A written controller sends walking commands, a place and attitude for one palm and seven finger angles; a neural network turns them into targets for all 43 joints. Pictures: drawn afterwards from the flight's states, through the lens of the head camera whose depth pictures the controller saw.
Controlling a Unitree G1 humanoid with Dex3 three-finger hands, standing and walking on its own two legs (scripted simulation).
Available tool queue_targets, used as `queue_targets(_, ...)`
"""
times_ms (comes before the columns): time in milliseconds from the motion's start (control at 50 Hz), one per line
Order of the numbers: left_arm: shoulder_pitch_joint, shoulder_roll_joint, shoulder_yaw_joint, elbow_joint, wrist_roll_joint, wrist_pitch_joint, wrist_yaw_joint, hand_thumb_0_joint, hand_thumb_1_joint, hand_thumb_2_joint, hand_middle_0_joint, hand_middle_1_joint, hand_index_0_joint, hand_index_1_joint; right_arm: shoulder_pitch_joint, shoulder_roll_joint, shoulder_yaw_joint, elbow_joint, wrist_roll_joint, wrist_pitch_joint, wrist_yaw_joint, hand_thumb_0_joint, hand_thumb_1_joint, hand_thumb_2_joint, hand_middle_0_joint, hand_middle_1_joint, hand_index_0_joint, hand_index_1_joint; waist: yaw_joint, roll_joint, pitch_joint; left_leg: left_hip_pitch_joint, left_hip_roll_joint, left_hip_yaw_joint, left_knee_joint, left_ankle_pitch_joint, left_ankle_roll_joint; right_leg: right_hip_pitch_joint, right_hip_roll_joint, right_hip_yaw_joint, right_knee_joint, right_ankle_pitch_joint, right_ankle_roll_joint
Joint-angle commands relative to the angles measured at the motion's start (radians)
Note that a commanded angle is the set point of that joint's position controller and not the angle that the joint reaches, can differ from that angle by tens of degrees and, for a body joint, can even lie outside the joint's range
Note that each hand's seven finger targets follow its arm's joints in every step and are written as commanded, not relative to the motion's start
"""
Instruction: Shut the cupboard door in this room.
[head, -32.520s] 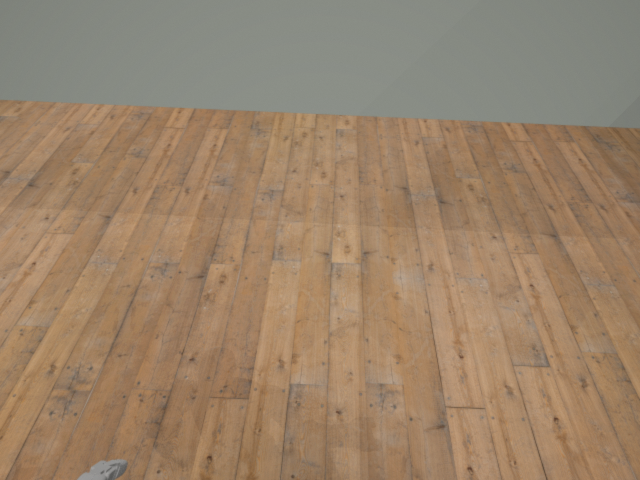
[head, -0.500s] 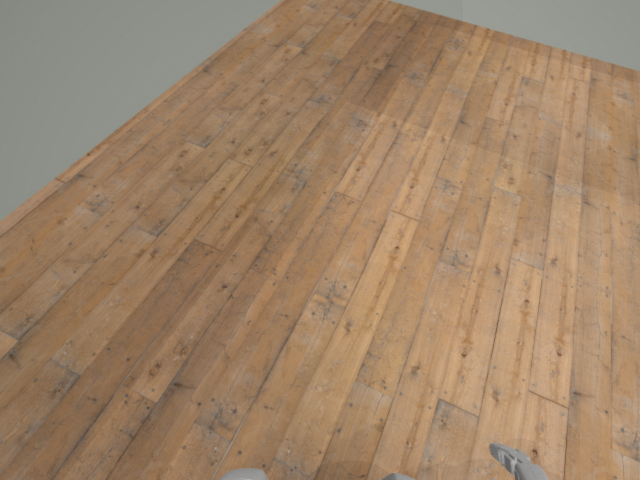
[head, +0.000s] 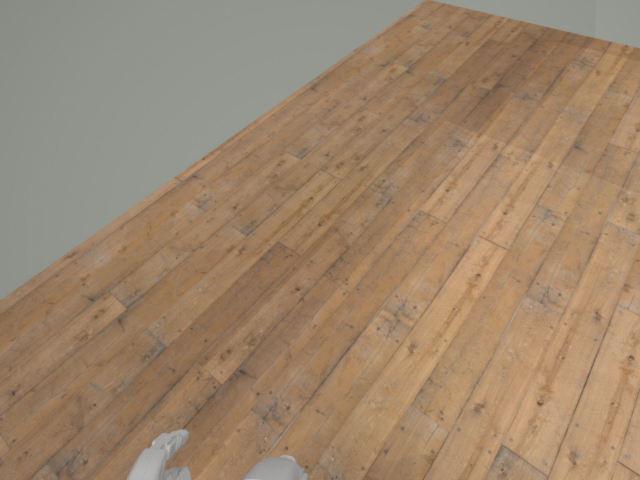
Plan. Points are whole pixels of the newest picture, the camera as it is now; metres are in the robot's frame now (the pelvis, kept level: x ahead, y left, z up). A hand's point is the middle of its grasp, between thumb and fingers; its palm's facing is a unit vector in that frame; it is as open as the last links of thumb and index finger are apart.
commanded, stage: turn to face it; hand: left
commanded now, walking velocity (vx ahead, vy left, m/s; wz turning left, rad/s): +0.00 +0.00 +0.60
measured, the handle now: out of the picture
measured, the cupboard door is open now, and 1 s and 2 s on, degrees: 79 79 79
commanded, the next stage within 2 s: take the last steps up to it in 1.90 s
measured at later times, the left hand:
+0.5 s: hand out of the picture -0.07 +0.27 -0.18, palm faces +0.36 -0.89 -0.28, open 7.4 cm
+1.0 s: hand out of the picture +0.00 +0.25 -0.14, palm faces +0.53 -0.80 -0.30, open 7.4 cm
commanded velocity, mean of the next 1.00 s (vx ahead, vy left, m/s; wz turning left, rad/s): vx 0.00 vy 0.00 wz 0.60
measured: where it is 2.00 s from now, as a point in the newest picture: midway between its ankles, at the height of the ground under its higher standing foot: outside the picture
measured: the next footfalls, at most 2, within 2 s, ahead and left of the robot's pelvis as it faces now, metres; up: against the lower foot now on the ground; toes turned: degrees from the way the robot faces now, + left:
left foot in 0.40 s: -0.02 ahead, +0.14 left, +0.00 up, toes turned +21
right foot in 0.94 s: +0.08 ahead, -0.07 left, +0.00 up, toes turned +33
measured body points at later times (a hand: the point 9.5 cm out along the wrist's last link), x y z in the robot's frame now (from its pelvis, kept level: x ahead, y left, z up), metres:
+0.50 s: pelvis -0.02 +0.04 +0.00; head +0.01 +0.08 +0.44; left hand -0.09 +0.32 -0.16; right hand +0.19 -0.17 -0.12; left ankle -0.05 +0.13 -0.73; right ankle -0.01 -0.10 -0.67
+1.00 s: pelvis -0.01 +0.00 +0.00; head +0.04 +0.00 +0.44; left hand -0.03 +0.29 -0.11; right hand +0.15 -0.20 -0.16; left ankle -0.06 +0.12 -0.71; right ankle +0.04 -0.09 -0.73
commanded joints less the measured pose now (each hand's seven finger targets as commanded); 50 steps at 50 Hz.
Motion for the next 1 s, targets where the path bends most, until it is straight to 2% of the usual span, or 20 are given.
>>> queue_targets(0,-0.002,0.171,0.048,-0.068,-0.003,-0.022,0.015,0.0,0.9,0.9,-0.2,-0.3,-0.2,-0.3,-0.001,-0.078,-0.018,-0.064,-0.007,-0.011,0.014,0.0,-0.9,-0.9,0.2,0.3,0.2,0.3,0.016,-0.227,-0.065,-0.114,0.081,0.037,0.273,0.093,-0.035,0.081,-0.264,0.133,-0.264,0.301,-0.052)
queue_targets(120,0.131,0.204,0.059,-0.013,0.003,-0.022,0.016,0.0,0.9,0.9,-0.2,-0.3,-0.2,-0.3,-0.09,-0.064,-0.003,-0.068,-0.003,-0.005,0.014,0.0,-0.9,-0.9,0.2,0.3,0.2,0.3,0.07,-0.228,-0.088,-0.112,0.097,0.095,0.122,0.05,-0.059,0.208,-0.299,0.064,-0.238,0.445,-0.078)
queue_targets(260,0.164,0.251,0.076,0.025,0.013,-0.009,0.013,0.0,0.9,0.9,-0.2,-0.3,-0.2,-0.3,-0.165,-0.047,0.021,-0.091,0.009,-0.024,0.013,0.0,-0.9,-0.9,0.2,0.3,0.2,0.3,0.103,-0.277,-0.123,0.029,0.095,0.172,-0.188,-0.021,-0.032,0.224,-0.352,0.009,-0.176,0.515,-0.101)
queue_targets(300,0.153,0.267,0.084,0.031,0.011,-0.005,0.011,0.0,0.9,0.9,-0.2,-0.3,-0.2,-0.3,-0.132,-0.051,0.023,-0.091,0.009,-0.033,0.01,0.0,-0.9,-0.9,0.2,0.3,0.2,0.3,0.085,-0.28,-0.148,0.098,0.088,0.203,-0.305,0.032,-0.021,0.217,-0.359,-0.026,-0.126,0.52,-0.08)
queue_targets(340,0.144,0.259,0.085,0.036,0.002,0.001,0.005,0.0,0.9,0.9,-0.2,-0.3,-0.2,-0.3,-0.078,-0.079,0.016,-0.085,0.005,-0.043,0.01,0.0,-0.9,-0.9,0.2,0.3,0.2,0.3,0.044,-0.221,-0.173,0.274,0.083,0.205,-0.523,0.207,0.0,0.122,-0.328,-0.09,-0.002,0.441,-0.01)
queue_targets(360,0.137,0.228,0.08,0.026,-0.004,0.006,0.001,0.0,0.9,0.9,-0.2,-0.3,-0.2,-0.3,-0.01,-0.156,-0.002,-0.075,0.001,-0.054,0.008,0.0,-0.9,-0.9,0.2,0.3,0.2,0.3,0.002,-0.042,-0.222,0.458,0.199,0.053,-0.617,0.388,0.047,-0.038,-0.266,-0.124,0.195,0.258,0.046)
queue_targets(380,0.113,0.153,0.059,-0.023,-0.009,0.009,-0.008,0.0,0.9,0.9,-0.2,-0.3,-0.2,-0.3,0.045,-0.278,-0.033,-0.073,-0.002,-0.056,0.001,0.0,-0.9,-0.9,0.2,0.3,0.2,0.3,-0.031,0.27,-0.219,0.575,0.475,-0.29,-0.614,0.818,0.19,-0.339,-0.122,-0.122,0.414,-0.356,0.127)
queue_targets(400,0.032,0.168,0.049,-0.04,0.002,0.025,0.003,0.0,0.9,0.9,-0.2,-0.3,-0.2,-0.3,0.108,-0.285,-0.034,-0.04,0.003,-0.05,-0.01,0.0,-0.9,-0.9,0.2,0.3,0.2,0.3,-0.064,0.192,-0.222,0.534,0.51,-0.287,-0.595,0.914,0.255,-0.36,-0.113,-0.001,0.52,-0.386,0.119)
queue_targets(440,-0.001,0.17,0.058,-0.015,-0.005,0.027,0.005,0.0,0.9,0.9,-0.2,-0.3,-0.2,-0.3,0.022,-0.225,-0.02,-0.061,-0.001,-0.051,-0.03,0.0,-0.9,-0.9,0.2,0.3,0.2,0.3,-0.026,0.181,-0.148,0.43,0.401,-0.207,-0.587,0.829,0.236,-0.365,-0.103,0.066,0.598,-0.257,0.121)
queue_targets(480,0.049,0.173,0.065,0.018,-0.002,0.028,-0.008,0.0,0.9,0.9,-0.2,-0.3,-0.2,-0.3,-0.076,-0.182,-0.002,-0.094,-0.001,-0.057,-0.029,0.0,-0.9,-0.9,0.2,0.3,0.2,0.3,0.03,0.08,-0.115,0.359,0.318,-0.12,-0.616,0.693,0.189,-0.323,-0.092,0.067,0.608,-0.125,0.127)
queue_targets(520,0.067,0.178,0.064,0.026,-0.001,0.03,-0.008,0.0,0.9,0.9,-0.2,-0.3,-0.2,-0.3,-0.081,-0.176,0.0,-0.101,0.002,-0.062,-0.026,0.0,-0.9,-0.9,0.2,0.3,0.2,0.3,0.038,0.064,-0.11,0.34,0.289,-0.104,-0.637,0.644,0.178,-0.3,-0.084,0.07,0.587,-0.079,0.135)
queue_targets(660,-0.002,0.175,0.061,-0.016,-0.003,0.027,-0.002,0.0,0.9,0.9,-0.2,-0.3,-0.2,-0.3,-0.018,-0.175,-0.011,-0.095,-0.002,-0.058,-0.023,0.0,-0.9,-0.9,0.2,0.3,0.2,0.3,0.012,0.075,-0.099,0.338,0.28,-0.224,-0.653,0.527,0.206,-0.291,-0.055,0.093,0.45,-0.089,0.143)
queue_targets(760,-0.058,0.153,0.052,-0.052,-0.009,0.019,0.001,0.0,0.9,0.9,-0.2,-0.3,-0.2,-0.3,0.016,-0.175,-0.021,-0.088,-0.007,-0.053,-0.024,0.0,-0.9,-0.9,0.2,0.3,0.2,0.3,-0.002,0.087,-0.132,0.35,0.27,-0.318,-0.608,0.589,0.22,-0.239,-0.011,0.101,0.309,-0.14,0.131)
queue_targets(820,-0.039,0.14,0.049,-0.058,-0.016,0.011,0.005,0.0,0.9,0.9,-0.2,-0.3,-0.2,-0.3,0.016,-0.174,-0.026,-0.09,-0.009,-0.048,-0.026,0.0,-0.9,-0.9,0.2,0.3,0.2,0.3,0.004,0.11,-0.171,0.325,0.247,-0.352,-0.562,0.69,0.211,-0.128,0.026,0.091,0.161,-0.146,0.116)
queue_targets(860,0.017,0.15,0.052,-0.047,-0.02,0.004,0.008,0.0,0.9,0.9,-0.2,-0.3,-0.2,-0.3,-0.004,-0.165,-0.029,-0.093,-0.005,-0.046,-0.024,0.0,-0.9,-0.9,0.2,0.3,0.2,0.3,0.032,0.094,-0.187,0.263,0.215,-0.36,-0.524,0.687,0.182,-0.002,0.045,0.08,0.011,-0.048,0.105)
queue_targets(880,0.059,0.157,0.056,-0.037,-0.021,-0.001,0.011,0.0,0.9,0.9,-0.2,-0.3,-0.2,-0.3,-0.018,-0.152,-0.026,-0.099,0.001,-0.045,-0.023,0.0,-0.9,-0.9,0.2,0.3,0.2,0.3,0.058,0.078,-0.194,0.189,0.188,-0.348,-0.491,0.611,0.152,0.112,0.028,0.081,-0.128,0.047,0.1)
queue_targets(900,0.099,0.201,0.065,-0.03,-0.015,-0.011,0.016,0.0,0.9,0.9,-0.2,-0.3,-0.2,-0.3,-0.011,-0.113,-0.022,-0.102,0.009,-0.047,-0.017,0.0,-0.9,-0.9,0.2,0.3,0.2,0.3,0.074,-0.03,-0.21,0.048,0.132,-0.292,-0.408,0.42,0.095,0.279,-0.075,0.167,-0.249,0.108,0.073)
queue_targets(920,0.107,0.281,0.08,-0.031,0.001,-0.018,0.025,0.0,0.9,0.9,-0.2,-0.3,-0.2,-0.3,0.004,-0.053,-0.012,-0.123,0.016,-0.051,-0.012,0.0,-0.9,-0.9,0.2,0.3,0.2,0.3,0.078,-0.307,-0.206,-0.157,-0.012,-0.064,-0.193,0.018,0.008,0.39,-0.364,0.43,-0.296,0.204,-0.037)
queue_targets(940,0.099,0.285,0.074,-0.045,-0.001,-0.011,0.022,0.0,0.9,0.9,-0.2,-0.3,-0.2,-0.3,-0.004,-0.103,-0.025,-0.125,0.0,-0.042,-0.014,0.0,-0.9,-0.9,0.2,0.3,0.2,0.3,0.077,-0.256,-0.168,-0.128,-0.004,-0.016,0.012,-0.132,-0.005,0.206,-0.472,0.442,-0.3,0.204,-0.126)
queue_targets(980,0.013,0.222,0.066,-0.06,-0.006,-0.009,0.024,0.0,0.9,0.9,-0.2,-0.3,-0.2,-0.3,-0.02,-0.095,-0.027,-0.091,-0.007,-0.018,-0.004,0.0,-0.9,-0.9,0.2,0.3,0.2,0.3,0.04,-0.22,-0.072,-0.116,0.049,-0.019,0.217,-0.044,-0.008,0.061,-0.365,0.337,-0.309,0.143,-0.112)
